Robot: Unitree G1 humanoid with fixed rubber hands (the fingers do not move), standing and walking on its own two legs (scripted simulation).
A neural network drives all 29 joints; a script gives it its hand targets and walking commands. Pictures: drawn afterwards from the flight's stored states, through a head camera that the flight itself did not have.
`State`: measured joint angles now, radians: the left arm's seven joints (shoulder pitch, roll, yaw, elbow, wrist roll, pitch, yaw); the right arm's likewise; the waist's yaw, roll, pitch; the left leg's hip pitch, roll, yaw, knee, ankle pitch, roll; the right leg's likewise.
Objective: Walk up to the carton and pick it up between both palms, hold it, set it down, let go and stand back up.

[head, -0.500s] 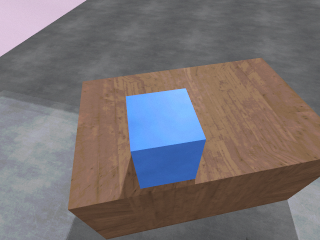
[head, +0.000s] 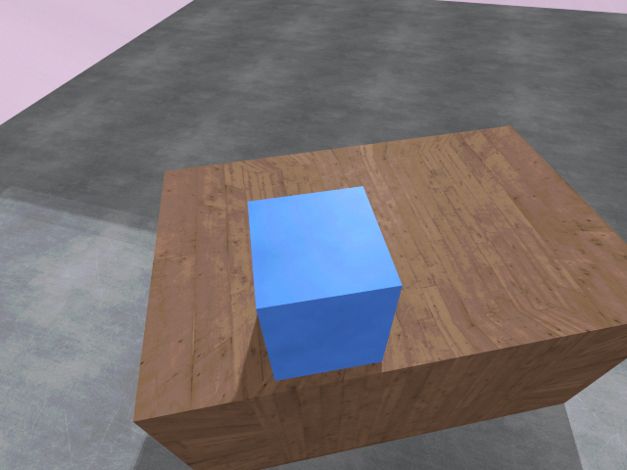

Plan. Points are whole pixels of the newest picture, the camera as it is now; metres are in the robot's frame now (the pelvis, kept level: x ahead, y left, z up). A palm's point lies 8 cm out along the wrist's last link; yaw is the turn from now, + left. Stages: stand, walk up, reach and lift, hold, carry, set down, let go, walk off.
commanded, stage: stand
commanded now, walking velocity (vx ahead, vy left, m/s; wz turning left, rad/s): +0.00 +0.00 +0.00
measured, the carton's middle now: (318, 285) +0.44 +0.02 -0.09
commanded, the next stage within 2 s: walk up in 1.66 s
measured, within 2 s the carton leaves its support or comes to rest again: neither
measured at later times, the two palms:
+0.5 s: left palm out of the picture +0.00 +0.21 -0.14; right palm out of the picture +0.00 -0.21 -0.14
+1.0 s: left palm out of the picture -0.02 +0.20 -0.14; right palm out of the picture -0.02 -0.19 -0.14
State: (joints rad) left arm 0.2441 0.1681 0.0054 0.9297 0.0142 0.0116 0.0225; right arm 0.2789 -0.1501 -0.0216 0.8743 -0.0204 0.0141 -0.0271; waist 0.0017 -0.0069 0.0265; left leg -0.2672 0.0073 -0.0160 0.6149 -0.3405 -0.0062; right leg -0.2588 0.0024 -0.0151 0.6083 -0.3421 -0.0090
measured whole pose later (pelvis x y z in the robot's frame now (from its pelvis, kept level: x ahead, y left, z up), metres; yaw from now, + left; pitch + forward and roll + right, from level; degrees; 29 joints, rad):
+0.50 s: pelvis +0.01 +0.00 +0.01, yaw +0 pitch -2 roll +0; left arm 0.26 0.13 0.01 1.14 0.01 0.00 0.04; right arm 0.29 -0.10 -0.02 1.09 -0.02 0.01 -0.04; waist 0.00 -0.01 0.06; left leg -0.16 0.01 -0.02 0.50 -0.30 -0.01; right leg -0.15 0.00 -0.02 0.49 -0.30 -0.01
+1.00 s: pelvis +0.00 +0.00 +0.01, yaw +0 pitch -3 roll +0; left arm 0.28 0.10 0.00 1.19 0.01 0.00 0.05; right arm 0.30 -0.09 -0.01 1.16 -0.01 0.00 -0.05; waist 0.00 -0.01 0.06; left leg -0.15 0.00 -0.01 0.48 -0.28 0.00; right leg -0.14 0.00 -0.01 0.46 -0.28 0.00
